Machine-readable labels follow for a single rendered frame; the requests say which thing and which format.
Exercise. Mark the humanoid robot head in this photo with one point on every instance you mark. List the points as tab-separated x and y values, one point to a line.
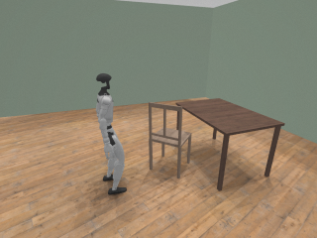
104	77

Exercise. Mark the left robot upper arm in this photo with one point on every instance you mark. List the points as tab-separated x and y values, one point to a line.
97	109

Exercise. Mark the right robot upper arm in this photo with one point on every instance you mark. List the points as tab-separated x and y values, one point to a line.
105	103

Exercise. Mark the robot right foot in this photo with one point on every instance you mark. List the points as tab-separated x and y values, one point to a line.
118	190

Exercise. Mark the robot right hand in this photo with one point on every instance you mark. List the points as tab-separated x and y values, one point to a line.
107	149

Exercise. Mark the right robot forearm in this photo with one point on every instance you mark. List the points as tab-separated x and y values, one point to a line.
103	129

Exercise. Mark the chair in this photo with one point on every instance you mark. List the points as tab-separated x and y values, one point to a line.
167	136

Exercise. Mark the table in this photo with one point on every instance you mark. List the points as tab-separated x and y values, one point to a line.
231	119

